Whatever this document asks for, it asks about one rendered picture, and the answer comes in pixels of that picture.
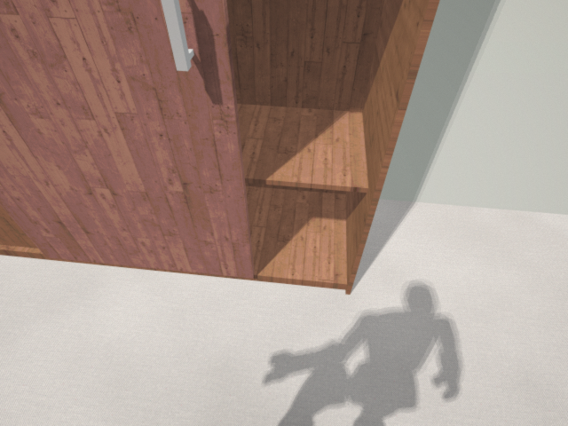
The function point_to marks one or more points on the handle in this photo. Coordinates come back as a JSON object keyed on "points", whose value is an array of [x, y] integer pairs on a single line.
{"points": [[182, 55]]}

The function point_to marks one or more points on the wardrobe door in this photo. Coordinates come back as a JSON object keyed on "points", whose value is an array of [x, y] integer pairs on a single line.
{"points": [[110, 155], [11, 234]]}

